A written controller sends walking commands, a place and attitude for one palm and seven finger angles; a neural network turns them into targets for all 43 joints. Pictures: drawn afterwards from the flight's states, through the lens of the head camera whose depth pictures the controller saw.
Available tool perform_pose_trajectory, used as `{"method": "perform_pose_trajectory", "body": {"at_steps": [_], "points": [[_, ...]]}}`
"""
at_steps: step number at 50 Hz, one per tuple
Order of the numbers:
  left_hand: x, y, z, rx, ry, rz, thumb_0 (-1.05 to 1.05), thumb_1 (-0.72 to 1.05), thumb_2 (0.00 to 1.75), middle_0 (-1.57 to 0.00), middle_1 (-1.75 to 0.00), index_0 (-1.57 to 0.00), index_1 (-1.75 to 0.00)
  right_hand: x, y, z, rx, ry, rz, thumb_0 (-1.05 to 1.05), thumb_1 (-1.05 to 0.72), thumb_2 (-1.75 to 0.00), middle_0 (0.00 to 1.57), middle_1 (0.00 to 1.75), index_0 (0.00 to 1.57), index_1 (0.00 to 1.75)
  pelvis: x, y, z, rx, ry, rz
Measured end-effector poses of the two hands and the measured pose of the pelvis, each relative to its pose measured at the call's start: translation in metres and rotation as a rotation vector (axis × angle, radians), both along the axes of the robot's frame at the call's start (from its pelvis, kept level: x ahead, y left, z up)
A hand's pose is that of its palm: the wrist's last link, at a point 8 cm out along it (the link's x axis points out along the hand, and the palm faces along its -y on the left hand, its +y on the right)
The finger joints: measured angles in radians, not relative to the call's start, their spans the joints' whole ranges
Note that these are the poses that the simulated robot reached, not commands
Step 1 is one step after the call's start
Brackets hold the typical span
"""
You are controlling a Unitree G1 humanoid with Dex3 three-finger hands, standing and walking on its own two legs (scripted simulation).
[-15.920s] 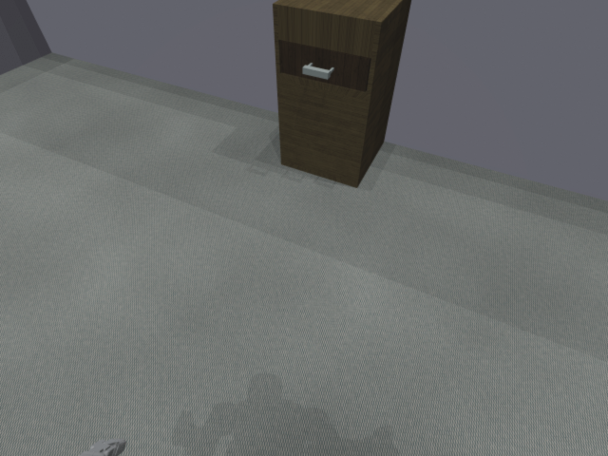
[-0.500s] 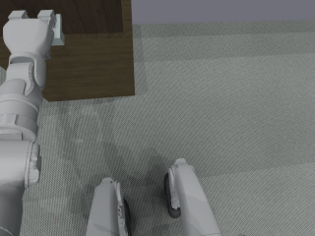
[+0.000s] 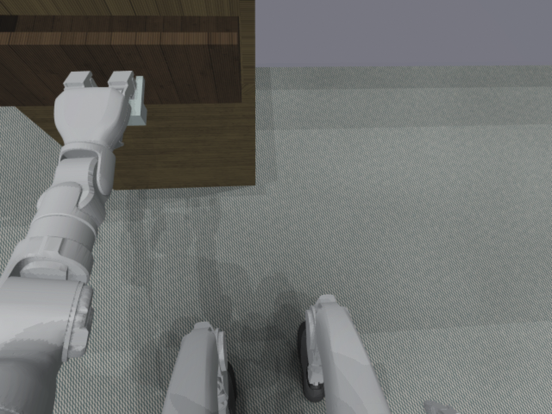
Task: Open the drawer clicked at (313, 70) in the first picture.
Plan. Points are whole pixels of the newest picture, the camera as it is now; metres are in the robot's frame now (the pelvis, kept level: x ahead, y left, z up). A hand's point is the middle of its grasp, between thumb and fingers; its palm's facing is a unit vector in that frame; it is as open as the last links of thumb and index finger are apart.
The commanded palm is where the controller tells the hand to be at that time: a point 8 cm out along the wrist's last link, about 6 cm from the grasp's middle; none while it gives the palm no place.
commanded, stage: pull the drawer open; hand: left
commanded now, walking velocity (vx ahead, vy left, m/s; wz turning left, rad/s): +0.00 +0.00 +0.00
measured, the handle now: (105, 98) +0.57 +0.21 -0.02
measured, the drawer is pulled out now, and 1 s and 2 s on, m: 0.04 0.11 0.17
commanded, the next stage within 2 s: none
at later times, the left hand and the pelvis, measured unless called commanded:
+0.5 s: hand (110, 155) +0.49 +0.21 -0.05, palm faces -0.05 -0.01 -1.00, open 5.7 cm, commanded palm +0.45 +0.20 +0.00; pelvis +0.00 +0.00 +0.00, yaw +1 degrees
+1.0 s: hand (108, 176) +0.45 +0.21 -0.05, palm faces -0.04 -0.01 -1.00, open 5.7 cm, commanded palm +0.42 +0.20 +0.00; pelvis +0.00 +0.00 +0.01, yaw +1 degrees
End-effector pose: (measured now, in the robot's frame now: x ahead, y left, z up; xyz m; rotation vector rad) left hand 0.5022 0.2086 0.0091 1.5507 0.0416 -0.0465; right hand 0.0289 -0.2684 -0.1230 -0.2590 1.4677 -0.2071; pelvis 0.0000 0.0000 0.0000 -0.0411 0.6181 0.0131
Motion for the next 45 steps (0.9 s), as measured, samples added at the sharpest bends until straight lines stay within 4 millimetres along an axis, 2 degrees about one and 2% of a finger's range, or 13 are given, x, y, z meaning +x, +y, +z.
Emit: {"method": "perform_pose_trajectory", "body": {"at_steps": [9,26,45], "points": [[-0.011,0.0,0.0,0.002,-0.004,0.0,0.0,0.68,0.8,-0.38,-1.35,-0.42,-1.34,0.004,-0.004,0.001,-0.004,-0.018,0.006,0.0,-0.91,-0.9,0.2,0.3,0.2,0.3,-0.001,-0.001,0.002,0.005,-0.01,0.0],[-0.036,0.001,0.0,0.005,-0.007,0.001,-0.01,0.68,0.81,-0.38,-1.35,-0.41,-1.34,0.007,0.0,-0.002,0.02,-0.035,0.009,0.0,-0.91,-0.9,0.2,0.3,0.2,0.3,-0.005,-0.001,0.005,0.016,-0.03,-0.001],[-0.062,0.001,0.0,0.005,-0.011,0.002,-0.01,0.67,0.82,-0.38,-1.35,-0.42,-1.34,0.025,-0.001,-0.001,0.025,-0.079,0.026,0.0,-0.91,-0.9,0.2,0.3,0.2,0.3,-0.004,-0.002,0.01,0.026,-0.051,0.0]]}}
